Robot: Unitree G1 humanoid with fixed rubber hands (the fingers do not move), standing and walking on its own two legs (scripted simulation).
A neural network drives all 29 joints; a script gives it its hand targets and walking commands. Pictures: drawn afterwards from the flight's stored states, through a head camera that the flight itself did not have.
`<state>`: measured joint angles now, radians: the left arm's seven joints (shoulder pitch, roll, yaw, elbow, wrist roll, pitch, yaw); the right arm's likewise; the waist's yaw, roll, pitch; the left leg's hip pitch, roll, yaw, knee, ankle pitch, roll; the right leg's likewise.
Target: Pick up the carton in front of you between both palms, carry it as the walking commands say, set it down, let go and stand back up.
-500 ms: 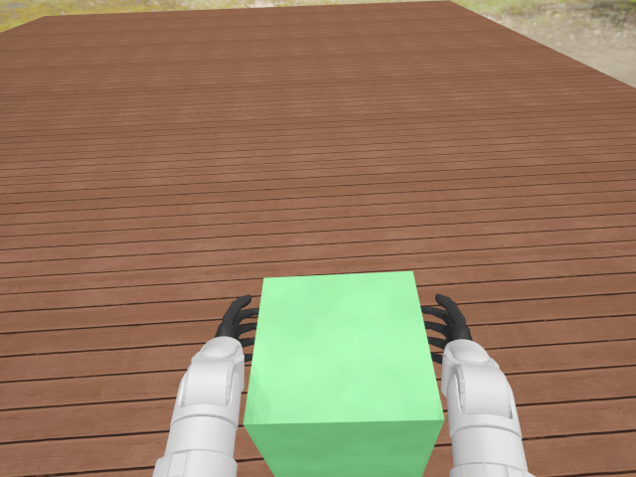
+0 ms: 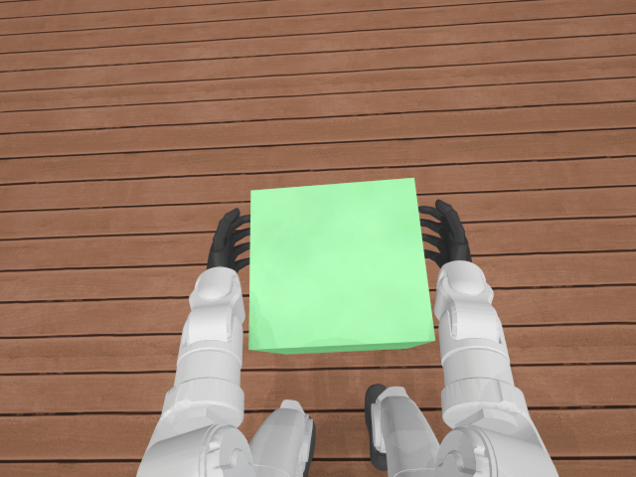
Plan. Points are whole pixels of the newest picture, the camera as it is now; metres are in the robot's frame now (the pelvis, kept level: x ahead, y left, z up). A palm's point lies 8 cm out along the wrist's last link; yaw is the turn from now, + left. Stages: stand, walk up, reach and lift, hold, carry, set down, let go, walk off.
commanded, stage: set down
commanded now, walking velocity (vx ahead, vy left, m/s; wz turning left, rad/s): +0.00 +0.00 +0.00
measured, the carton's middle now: (339, 280) +0.38 +0.00 -0.14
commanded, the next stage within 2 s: none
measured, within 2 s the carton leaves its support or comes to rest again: rests again in 1.78 s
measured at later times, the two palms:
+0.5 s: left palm (254, 269) +0.42 +0.15 -0.20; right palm (428, 261) +0.44 -0.15 -0.21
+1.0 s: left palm (278, 279) +0.45 +0.14 -0.36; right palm (418, 269) +0.48 -0.16 -0.36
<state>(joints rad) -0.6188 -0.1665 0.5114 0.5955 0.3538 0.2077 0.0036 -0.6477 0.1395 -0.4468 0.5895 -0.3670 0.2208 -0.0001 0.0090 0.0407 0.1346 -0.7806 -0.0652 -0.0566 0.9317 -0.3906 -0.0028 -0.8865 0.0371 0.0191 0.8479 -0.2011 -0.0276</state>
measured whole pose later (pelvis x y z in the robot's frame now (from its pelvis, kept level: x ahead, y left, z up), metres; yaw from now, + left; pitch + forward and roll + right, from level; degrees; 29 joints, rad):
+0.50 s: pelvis +0.01 +0.01 -0.13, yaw +2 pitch +41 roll +3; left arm -0.70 -0.14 0.46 0.61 0.17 0.17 0.09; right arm -0.77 0.02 -0.37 0.68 -0.24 0.18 -0.01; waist 0.00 0.05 -0.23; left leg -1.60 -0.11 0.00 1.47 -0.58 0.01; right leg -1.73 0.02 0.04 1.40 -0.38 0.00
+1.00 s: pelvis -0.03 +0.00 -0.25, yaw +5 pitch +43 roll +6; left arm -1.01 -0.03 0.45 0.74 0.09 0.18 0.15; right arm -1.12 -0.14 -0.30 0.85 -0.14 0.19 -0.05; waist -0.02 0.05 -0.05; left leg -2.01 -0.12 0.04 1.91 -0.67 -0.02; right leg -2.17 0.03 0.05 1.83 -0.41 -0.02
